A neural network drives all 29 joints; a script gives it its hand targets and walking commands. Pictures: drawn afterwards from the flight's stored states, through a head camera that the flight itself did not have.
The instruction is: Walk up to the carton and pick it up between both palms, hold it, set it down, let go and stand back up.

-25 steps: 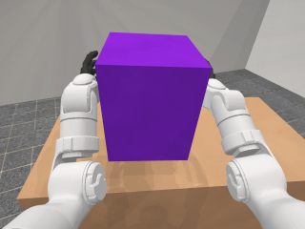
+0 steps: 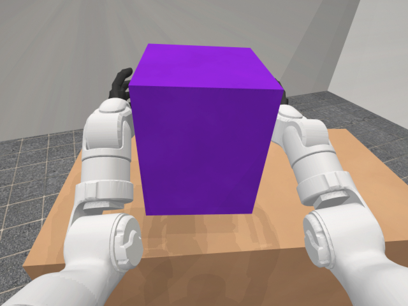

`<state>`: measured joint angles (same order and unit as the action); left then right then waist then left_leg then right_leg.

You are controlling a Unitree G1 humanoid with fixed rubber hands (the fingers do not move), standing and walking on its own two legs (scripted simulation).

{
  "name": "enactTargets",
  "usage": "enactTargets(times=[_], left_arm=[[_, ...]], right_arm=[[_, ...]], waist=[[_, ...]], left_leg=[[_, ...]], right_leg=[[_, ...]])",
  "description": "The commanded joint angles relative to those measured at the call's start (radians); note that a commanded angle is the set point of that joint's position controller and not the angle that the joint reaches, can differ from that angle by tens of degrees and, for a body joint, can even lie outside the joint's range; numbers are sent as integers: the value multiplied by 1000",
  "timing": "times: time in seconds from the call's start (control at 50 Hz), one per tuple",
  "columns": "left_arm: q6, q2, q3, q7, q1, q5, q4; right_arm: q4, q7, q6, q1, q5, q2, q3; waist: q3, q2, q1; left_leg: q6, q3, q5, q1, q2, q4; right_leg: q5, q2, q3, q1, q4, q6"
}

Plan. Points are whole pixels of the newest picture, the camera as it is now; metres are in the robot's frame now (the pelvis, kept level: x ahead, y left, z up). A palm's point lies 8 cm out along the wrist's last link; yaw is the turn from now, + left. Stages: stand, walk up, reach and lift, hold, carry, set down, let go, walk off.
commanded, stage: hold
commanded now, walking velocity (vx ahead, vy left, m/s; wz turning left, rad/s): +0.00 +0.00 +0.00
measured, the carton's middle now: (200, 128) +0.37 +0.00 +0.23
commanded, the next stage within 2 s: none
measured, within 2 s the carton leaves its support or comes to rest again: neither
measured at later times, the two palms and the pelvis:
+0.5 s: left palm (120, 108) +0.37 +0.15 +0.27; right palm (276, 115) +0.37 -0.14 +0.26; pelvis +0.01 +0.00 +0.00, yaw +0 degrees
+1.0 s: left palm (117, 106) +0.37 +0.15 +0.27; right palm (275, 113) +0.37 -0.14 +0.27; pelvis +0.00 +0.00 +0.00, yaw +0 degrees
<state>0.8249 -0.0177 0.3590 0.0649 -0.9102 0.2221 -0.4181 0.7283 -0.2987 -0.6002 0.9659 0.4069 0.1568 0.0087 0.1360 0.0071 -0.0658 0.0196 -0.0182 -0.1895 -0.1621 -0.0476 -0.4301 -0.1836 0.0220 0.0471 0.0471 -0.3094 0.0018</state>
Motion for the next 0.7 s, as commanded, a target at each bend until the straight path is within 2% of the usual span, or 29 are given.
enactTargets(times=[0.0,0.06,0.1,0.14,0.22,0.28,0.38,0.46,0.5,0.52,0.6,0.62,0.64,0.68], left_arm=[[-61,648,-462,-130,-832,-181,111],[-64,657,-474,-125,-834,-188,128],[-56,649,-453,-125,-795,-168,93],[-54,653,-463,-130,-785,-176,111],[-56,654,-459,-130,-794,-173,100],[-54,642,-455,-132,-789,-163,127],[-47,659,-477,-138,-764,-174,141],[-41,645,-477,-145,-763,-163,162],[-37,640,-467,-144,-773,-154,144],[-40,647,-476,-142,-787,-162,146],[-43,660,-483,-136,-788,-170,156],[-43,643,-473,-137,-784,-166,156],[-43,632,-456,-138,-786,-156,142],[-38,645,-446,-143,-773,-144,97]], right_arm=[[-384,114,53,1036,142,-734,255],[-405,113,55,1036,145,-740,257],[-409,110,55,1036,145,-720,260],[-436,106,58,1037,149,-723,270],[-435,107,57,1050,146,-723,267],[-407,105,51,1000,143,-726,268],[-493,99,58,1038,166,-721,296],[-448,96,49,989,156,-710,285],[-417,102,43,995,150,-704,272],[-437,105,48,1015,144,-716,272],[-438,110,51,1012,151,-728,278],[-441,108,49,1011,151,-736,284],[-407,107,44,997,144,-729,279],[-412,107,50,1033,141,-720,272]], waist=[[359,-43,-17],[379,-60,-17],[362,-56,-14],[394,-45,-18],[376,-36,-12],[358,-48,-14],[402,-54,-14],[367,-51,-22],[324,-56,-21],[334,-52,-17],[356,-54,-13],[364,-35,-5],[338,-33,-3],[315,-43,1]], left_leg=[[17,-14,234,197,85,34],[23,-18,252,200,85,30],[22,-16,259,202,87,25],[18,-17,267,206,87,22],[18,-16,246,197,85,32],[23,-16,280,210,88,26],[26,-13,314,228,91,12],[30,-12,320,235,91,14],[28,-14,268,219,86,33],[25,-13,258,210,82,35],[30,-16,309,221,83,25],[25,-12,319,228,85,24],[25,-12,303,226,87,26],[17,-7,261,201,89,37]], right_leg=[[162,67,-37,22,55,49],[187,70,-35,13,45,54],[202,70,-36,7,49,57],[217,68,-37,-11,46,57],[191,70,-36,0,46,54],[235,69,-37,2,46,60],[272,70,-36,-25,35,61],[268,72,-32,-16,39,59],[203,69,-33,5,52,54],[191,68,-31,13,50,53],[226,75,-31,-3,46,51],[249,74,-28,-10,44,59],[244,74,-29,-3,44,63],[199,69,-35,6,56,60]])
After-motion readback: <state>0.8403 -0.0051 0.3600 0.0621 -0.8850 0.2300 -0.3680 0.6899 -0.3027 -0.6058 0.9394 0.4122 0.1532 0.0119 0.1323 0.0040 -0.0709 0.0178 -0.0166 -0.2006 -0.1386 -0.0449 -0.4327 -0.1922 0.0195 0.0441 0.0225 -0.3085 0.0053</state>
